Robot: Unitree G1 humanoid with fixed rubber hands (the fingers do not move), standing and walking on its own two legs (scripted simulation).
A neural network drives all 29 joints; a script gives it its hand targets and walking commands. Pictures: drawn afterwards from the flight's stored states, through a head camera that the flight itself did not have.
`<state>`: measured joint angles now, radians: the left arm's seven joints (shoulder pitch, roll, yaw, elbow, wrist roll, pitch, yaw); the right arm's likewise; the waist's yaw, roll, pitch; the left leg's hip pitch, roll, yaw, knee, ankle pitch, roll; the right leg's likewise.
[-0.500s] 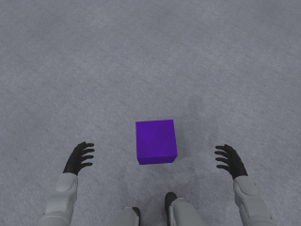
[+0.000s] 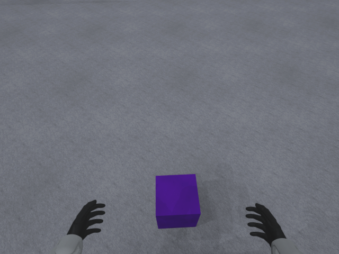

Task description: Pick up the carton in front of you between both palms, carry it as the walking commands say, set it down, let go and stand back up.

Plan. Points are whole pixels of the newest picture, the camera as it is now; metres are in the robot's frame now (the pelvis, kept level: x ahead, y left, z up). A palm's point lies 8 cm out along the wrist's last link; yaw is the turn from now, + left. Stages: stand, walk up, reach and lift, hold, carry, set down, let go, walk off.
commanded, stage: let go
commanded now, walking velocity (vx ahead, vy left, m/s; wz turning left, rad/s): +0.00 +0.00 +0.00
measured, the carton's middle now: (176, 202) +0.44 -0.02 -0.65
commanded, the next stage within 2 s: stand in 0.12 s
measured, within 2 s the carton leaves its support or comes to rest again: neither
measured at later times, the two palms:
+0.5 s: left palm (54, 238) +0.16 +0.29 -0.08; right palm (294, 245) +0.15 -0.29 -0.09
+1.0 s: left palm (49, 250) +0.14 +0.30 -0.09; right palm out of the picture +0.13 -0.29 -0.10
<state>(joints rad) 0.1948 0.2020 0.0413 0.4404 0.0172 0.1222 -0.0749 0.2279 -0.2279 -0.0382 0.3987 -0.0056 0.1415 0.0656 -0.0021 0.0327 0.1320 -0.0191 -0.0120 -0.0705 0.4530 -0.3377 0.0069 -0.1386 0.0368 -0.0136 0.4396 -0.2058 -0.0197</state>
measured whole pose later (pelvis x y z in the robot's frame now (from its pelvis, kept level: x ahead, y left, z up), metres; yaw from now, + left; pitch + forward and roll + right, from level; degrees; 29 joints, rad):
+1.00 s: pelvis +0.02 +0.00 +0.00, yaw +0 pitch -1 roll +0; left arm 0.13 0.34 0.03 0.90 0.03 0.00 0.02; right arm 0.21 -0.36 -0.02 0.81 -0.03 0.00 -0.03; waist 0.00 0.02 0.01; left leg -0.06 -0.03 -0.07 0.42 -0.34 0.01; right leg -0.20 0.02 -0.01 0.46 -0.23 -0.02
